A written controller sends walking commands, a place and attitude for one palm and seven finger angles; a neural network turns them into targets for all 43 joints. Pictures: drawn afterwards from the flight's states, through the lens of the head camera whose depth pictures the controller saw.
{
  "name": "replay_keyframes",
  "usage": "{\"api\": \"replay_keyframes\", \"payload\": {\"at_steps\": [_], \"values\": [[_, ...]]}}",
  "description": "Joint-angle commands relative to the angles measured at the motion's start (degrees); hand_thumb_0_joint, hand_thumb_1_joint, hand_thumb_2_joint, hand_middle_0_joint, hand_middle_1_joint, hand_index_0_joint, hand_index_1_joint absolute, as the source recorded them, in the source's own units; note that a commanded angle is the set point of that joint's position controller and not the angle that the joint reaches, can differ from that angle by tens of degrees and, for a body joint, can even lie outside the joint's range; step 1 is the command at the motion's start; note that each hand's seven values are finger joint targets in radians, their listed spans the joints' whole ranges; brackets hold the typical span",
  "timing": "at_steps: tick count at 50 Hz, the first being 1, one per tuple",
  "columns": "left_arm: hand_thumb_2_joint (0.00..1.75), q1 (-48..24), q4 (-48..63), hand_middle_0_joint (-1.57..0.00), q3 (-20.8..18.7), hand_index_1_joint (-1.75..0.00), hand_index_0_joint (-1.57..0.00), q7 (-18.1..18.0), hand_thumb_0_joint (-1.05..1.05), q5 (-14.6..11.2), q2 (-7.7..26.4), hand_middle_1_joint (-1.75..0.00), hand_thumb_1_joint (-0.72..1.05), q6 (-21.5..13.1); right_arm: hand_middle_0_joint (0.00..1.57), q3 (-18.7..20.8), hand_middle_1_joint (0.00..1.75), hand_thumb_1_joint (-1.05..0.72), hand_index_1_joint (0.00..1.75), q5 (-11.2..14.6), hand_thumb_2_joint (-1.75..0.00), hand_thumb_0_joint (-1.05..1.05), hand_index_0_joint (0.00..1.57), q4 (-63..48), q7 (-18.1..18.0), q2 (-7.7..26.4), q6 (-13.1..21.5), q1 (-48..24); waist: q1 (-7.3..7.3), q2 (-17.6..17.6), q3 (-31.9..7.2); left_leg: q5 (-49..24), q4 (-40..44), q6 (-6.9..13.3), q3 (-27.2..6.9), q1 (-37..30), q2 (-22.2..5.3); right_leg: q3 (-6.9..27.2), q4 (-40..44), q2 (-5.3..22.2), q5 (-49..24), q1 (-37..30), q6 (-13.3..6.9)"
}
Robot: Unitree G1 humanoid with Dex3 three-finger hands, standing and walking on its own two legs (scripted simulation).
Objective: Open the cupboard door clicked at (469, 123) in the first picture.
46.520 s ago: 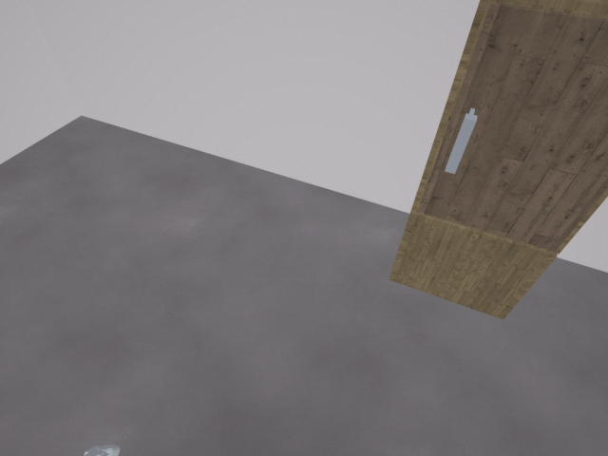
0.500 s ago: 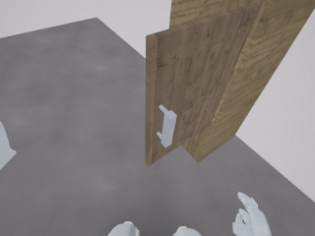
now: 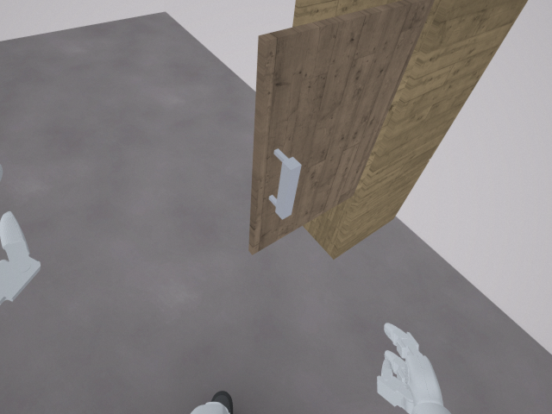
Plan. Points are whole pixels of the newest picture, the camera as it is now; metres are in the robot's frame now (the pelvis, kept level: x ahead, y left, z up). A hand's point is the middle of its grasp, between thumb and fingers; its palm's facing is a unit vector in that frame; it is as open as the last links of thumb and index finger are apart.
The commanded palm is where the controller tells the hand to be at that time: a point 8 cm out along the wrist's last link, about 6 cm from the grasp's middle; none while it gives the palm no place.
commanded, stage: stop stepping back and stand still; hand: left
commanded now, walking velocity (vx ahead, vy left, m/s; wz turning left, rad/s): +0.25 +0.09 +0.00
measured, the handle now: (281, 184) +0.56 +0.05 -0.05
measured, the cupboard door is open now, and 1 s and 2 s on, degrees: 90 90 90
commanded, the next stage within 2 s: let the arm hang, fingers relaxed in 0.62 s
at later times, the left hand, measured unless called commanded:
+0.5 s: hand (61, 355) +0.14 +0.21 +0.17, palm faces +0.37 -0.80 -0.47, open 7.4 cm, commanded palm +0.10 +0.26 +0.18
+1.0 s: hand out of the picture -0.02 +0.16 -0.17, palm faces -0.03 -0.98 -0.18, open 7.3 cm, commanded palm none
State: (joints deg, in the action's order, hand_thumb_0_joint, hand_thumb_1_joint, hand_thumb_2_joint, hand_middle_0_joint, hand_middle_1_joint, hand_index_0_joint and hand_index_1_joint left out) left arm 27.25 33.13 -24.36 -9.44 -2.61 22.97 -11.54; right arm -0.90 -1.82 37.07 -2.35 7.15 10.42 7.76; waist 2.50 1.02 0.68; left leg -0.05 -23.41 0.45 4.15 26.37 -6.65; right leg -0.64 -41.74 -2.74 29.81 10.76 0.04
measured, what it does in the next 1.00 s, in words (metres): steps on the spot: right foot, then left foot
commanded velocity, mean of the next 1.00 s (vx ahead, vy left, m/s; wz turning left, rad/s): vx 0.10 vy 0.04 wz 0.00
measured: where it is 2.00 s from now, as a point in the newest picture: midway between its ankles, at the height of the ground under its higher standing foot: outside the picture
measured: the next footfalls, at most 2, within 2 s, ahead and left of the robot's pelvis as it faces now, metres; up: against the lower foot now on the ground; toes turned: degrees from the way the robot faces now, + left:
right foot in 0.06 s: -0.11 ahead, -0.13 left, +0.00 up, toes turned -3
left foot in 0.20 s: +0.03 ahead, +0.09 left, +0.00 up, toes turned +0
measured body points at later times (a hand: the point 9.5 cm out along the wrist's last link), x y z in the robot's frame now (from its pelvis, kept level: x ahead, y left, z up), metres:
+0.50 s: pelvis -0.06 -0.03 +0.00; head -0.08 -0.02 +0.45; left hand +0.11 +0.25 +0.19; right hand +0.02 -0.31 -0.09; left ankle -0.01 +0.09 -0.71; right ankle -0.15 -0.13 -0.73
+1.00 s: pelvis -0.09 -0.01 -0.01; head -0.09 +0.00 +0.44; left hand -0.02 +0.21 -0.16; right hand +0.00 -0.27 -0.14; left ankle -0.01 +0.09 -0.73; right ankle -0.15 -0.13 -0.73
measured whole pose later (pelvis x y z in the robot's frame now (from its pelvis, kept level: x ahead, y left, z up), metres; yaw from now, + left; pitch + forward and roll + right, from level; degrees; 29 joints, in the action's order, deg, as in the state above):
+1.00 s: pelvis -0.09 -0.01 -0.01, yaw -1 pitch -2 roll +0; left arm 16.3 -49.5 0.2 -0.6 1.4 10.3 3.8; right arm -0.4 -2.1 53.4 0.0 12.9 -0.8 9.7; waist -1.2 1.0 1.4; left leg 10.1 -32.6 0.9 0.7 20.5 0.0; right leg -2.5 -33.0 0.3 23.0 7.9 -0.1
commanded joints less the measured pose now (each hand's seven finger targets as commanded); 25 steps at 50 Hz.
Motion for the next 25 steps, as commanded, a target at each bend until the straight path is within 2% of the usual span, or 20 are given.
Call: {"api": "replay_keyframes", "payload": {"at_steps": [1, 2, 3, 4, 5, 6, 7, 8, 9, 12, 13, 15, 16, 17, 18, 19, 20, 22, 24, 25], "values": [[0.9, 3.89, 11.67, -0.2, -8.81, -0.3, -0.2, 0.44, 0.0, -1.11, 13.52, -0.3, 0.9, -4.4, 0.2, 3.73, 0.3, -0.9, 0.3, 1.07, -0.9, 0.0, 0.2, -9.42, -0.58, 10.46, 0.82, -1.31, -2.46, -8.94, -8.46, 20.93, 1.23, -1.22, -0.23, -15.03, 1.21, -0.44, 29.12, 2.94, -7.36, 1.51, -3.68], [0.9, 5.52, 11.46, -0.2, -11.55, -0.3, -0.2, 0.41, 0.0, -1.32, 16.43, -0.3, 0.9, -4.96, 0.2, 3.32, 0.3, -0.9, 0.3, 0.91, -0.9, 0.0, 0.2, -9.62, -0.6, 9.66, -0.38, -1.23, -2.47, 1.74, -8.0, 16.82, -13.14, -2.59, 1.44, -16.79, 4.15, 10.43, 32.81, 11.87, -8.15, 9.77, -7.13], [0.9, 4.94, 12.6, -0.2, -14.36, -0.3, -0.2, -0.24, 0.0, -1.36, 19.88, -0.3, 0.9, -5.33, 0.2, 2.52, 0.3, -0.9, 0.3, 0.3, -0.9, 0.0, 0.2, -9.25, -0.69, 9.54, -1.08, -1.45, -1.51, 7.57, -8.57, 16.74, -22.45, -2.23, -0.14, -12.31, 4.12, 16.23, 32.62, 19.83, -18.89, 10.46, -9.72], [0.9, 2.65, 12.88, -0.2, -12.66, -0.3, -0.2, -0.32, 0.0, -1.26, 18.47, -0.3, 0.9, -5.07, 0.2, 2.18, 0.3, -0.9, 0.3, 1.12, -0.9, 0.0, 0.2, -9.46, -1.01, 9.2, -0.73, -0.93, -1.56, 9.25, -11.12, 18.73, -26.44, -2.29, -2.02, -7.83, 6.04, 15.36, 27.6, 19.24, -29.39, 5.49, -10.72], [0.9, 4.62, 9.99, -0.2, -11.26, -0.3, -0.2, -0.45, 0.0, -1.04, 15.67, -0.3, 0.9, -4.04, 0.2, 2.12, 0.3, -0.9, 0.3, 1.94, -0.9, 0.0, 0.2, -9.67, -1.47, 9.03, -0.68, -0.39, -2.31, 11.87, -10.04, 17.49, -23.51, -1.58, -3.19, -2.0, 5.35, 11.53, 21.49, 16.08, -43.33, -2.85, -9.04], [0.9, 5.65, 7.88, -0.2, -11.04, -0.3, -0.2, -0.73, 0.0, -0.72, 14.32, -0.3, 0.9, -3.38, 0.2, 1.83, 0.3, -0.9, 0.3, 2.15, -0.9, 0.0, 0.2, -9.83, -1.8, 9.14, -0.79, -0.82, -3.07, 9.64, -9.39, 15.07, -17.4, -0.97, -1.62, -2.47, 5.23, 8.95, 18.34, 14.95, -50.2, -5.14, -7.12], [0.9, 5.0, 6.68, -0.2, -10.03, -0.3, -0.2, -0.83, 0.0, -0.69, 13.05, -0.3, 0.9, -3.07, 0.2, 1.73, 0.3, -0.9, 0.3, 2.0, -0.9, 0.0, 0.2, -9.14, -2.08, 9.91, -0.96, -0.6, -3.82, 5.35, -8.31, 10.61, -11.16, -0.55, -0.29, -6.67, 5.89, 6.63, 16.82, 13.71, -50.6, -4.14, -5.2], [0.9, 3.96, 5.74, -0.2, -9.38, -0.3, -0.2, -0.79, 0.0, -0.58, 12.55, -0.3, 0.9, -3.06, 0.2, 2.0, 0.3, -0.9, 0.3, 1.96, -0.9, 0.0, 0.2, -8.41, -2.35, 10.83, -0.92, -0.22, -4.34, 1.05, -8.54, 2.43, -6.26, 0.23, 0.01, -13.43, 6.27, 4.55, 14.93, 11.69, -48.46, -1.22, -2.9], [0.9, 3.17, 4.04, -0.2, -8.79, -0.3, -0.2, -0.64, 0.0, -0.58, 12.68, -0.3, 0.9, -2.93, 0.2, 2.6, 0.3, -0.9, 0.3, 2.16, -0.9, 0.0, 0.2, -8.09, -2.72, 11.87, -0.66, -0.25, -4.55, -2.51, -8.29, -2.48, -4.62, 1.12, -1.63, -18.65, 4.43, 2.35, 12.94, 9.51, -41.61, 2.5, -0.93], [0.9, 3.54, 2.86, -0.2, -7.99, -0.3, -0.2, -0.56, 0.0, -0.32, 12.84, -0.3, 0.9, -3.28, 0.2, 2.95, 0.3, -0.9, 0.3, 1.94, -0.9, 0.0, 0.2, -8.58, -3.0, 13.19, -0.51, 0.82, -3.7, -9.85, -8.24, -4.67, -2.05, 5.08, -11.55, -20.66, -1.73, -0.46, 8.3, 3.21, -21.34, 7.29, 0.7], [0.9, 3.37, 4.45, -0.2, -7.66, -0.3, -0.2, -0.45, 0.0, -0.42, 12.71, -0.3, 0.9, -3.63, 0.2, 2.93, 0.3, -0.9, 0.3, 1.87, -0.9, 0.0, 0.2, -8.46, -3.02, 12.84, -0.42, 0.79, -3.58, -11.0, -7.8, 1.73, 1.49, 5.54, -14.97, -18.17, -3.49, -1.79, 7.46, 2.16, -11.2, 6.56, 0.64], [0.9, 4.39, 5.58, -0.2, -7.88, -0.3, -0.2, -0.31, 0.0, -0.02, 12.4, -0.3, 0.9, -3.82, 0.2, 2.98, 0.3, -0.9, 0.3, 1.49, -0.9, 0.0, 0.2, -8.69, -3.01, 12.86, -0.15, -1.01, -2.94, -11.11, -2.59, 25.7, 8.26, 4.84, -15.16, -5.52, -3.36, -1.96, 12.46, 2.31, -3.78, 0.42, -0.85], [0.9, 5.29, 5.02, -0.2, -8.12, -0.3, -0.2, -0.38, 0.0, 0.08, 12.12, -0.3, 0.9, -3.72, 0.2, 3.17, 0.3, -0.9, 0.3, 1.58, -0.9, 0.0, 0.2, -9.06, -3.07, 12.74, -0.38, -0.87, -3.09, -9.4, -0.23, 31.25, 7.36, 3.38, -12.5, -1.41, -0.99, -0.82, 16.25, 2.76, -2.89, -0.97, -2.01], [0.9, 5.71, 6.11, -0.2, -8.27, -0.3, -0.2, -0.34, 0.0, 0.11, 12.31, -0.3, 0.9, -3.99, 0.2, 3.51, 0.3, -0.9, 0.3, 1.5, -0.9, 0.0, 0.2, -9.42, -2.97, 12.47, -0.67, -0.65, -3.47, -5.67, -0.26, 29.48, 0.82, 1.52, -8.72, -1.32, 2.41, 3.19, 20.54, 5.03, 0.69, 0.62, -3.94], [0.9, 7.39, 5.21, -0.2, -8.58, -0.3, -0.2, -0.14, 0.0, 0.0, 12.69, -0.3, 0.9, -4.08, 0.2, 3.89, 0.3, -0.9, 0.3, 1.53, -0.9, 0.0, 0.2, -9.38, -2.69, 11.74, -1.2, -0.39, -3.45, 2.43, 0.16, 23.55, -11.25, 0.13, -4.79, -1.98, 5.21, 13.53, 27.46, 11.05, 9.04, 5.19, -6.83], [0.9, 6.11, 7.22, -0.2, -9.98, -0.3, -0.2, -0.4, 0.0, -0.04, 14.71, -0.3, 0.9, -4.2, 0.2, 4.26, 0.3, -0.9, 0.3, 1.73, -0.9, 0.0, 0.2, -8.63, -2.29, 11.93, -1.43, 0.23, -2.66, 11.01, 1.19, 19.36, -24.3, -0.8, -3.18, 2.08, 6.43, 23.91, 33.13, 18.98, 9.77, 5.89, -10.83], [0.9, 3.25, 8.2, -0.2, -9.3, -0.3, -0.2, -0.57, 0.0, 0.11, 13.94, -0.3, 0.9, -4.69, 0.2, 4.4, 0.3, -0.9, 0.3, 1.8, -0.9, 0.0, 0.2, -8.14, -2.22, 12.43, -0.75, 0.64, -2.88, 10.16, 3.07, 19.36, -30.72, -0.83, -3.96, 6.27, 5.51, 24.17, 31.94, 21.08, -3.62, 4.04, -12.34], [0.9, -0.04, 5.58, -0.2, -8.68, -0.3, -0.2, -0.67, 0.0, 1.0, 13.11, -0.3, 0.9, -5.81, 0.2, 3.16, 0.3, -0.9, 0.3, 1.72, -0.9, 0.0, 0.2, -7.01, -2.13, 11.15, 0.59, 2.04, -3.51, 3.61, 2.13, 20.41, -21.6, 0.05, -3.96, 3.54, 2.77, 13.99, 23.57, 18.6, -26.61, 0.07, -10.35], [0.9, -3.17, 3.13, -0.2, -6.91, -0.3, -0.2, -0.89, 0.0, 1.41, 11.64, -0.3, 0.9, -6.11, 0.2, 3.06, 0.3, -0.9, 0.3, 1.58, -0.9, 0.0, 0.2, -6.58, -2.87, 10.81, 1.25, 1.85, -3.97, 1.01, -0.38, 12.54, -8.94, 0.6, 0.38, -9.14, 4.9, 8.1, 19.25, 14.2, -26.36, 2.98, -6.51], [0.9, -2.63, 1.43, -0.2, -6.69, -0.3, -0.2, -0.89, 0.0, 1.29, 11.34, -0.3, 0.9, -6.03, 0.2, 3.25, 0.3, -0.9, 0.3, 1.56, -0.9, 0.0, 0.2, -6.35, -3.22, 11.2, 1.56, 2.16, -3.78, -1.39, -1.26, 10.59, -5.13, 1.11, 0.13, -14.56, 5.47, 6.55, 17.19, 11.86, -23.61, 4.95, -4.73]]}}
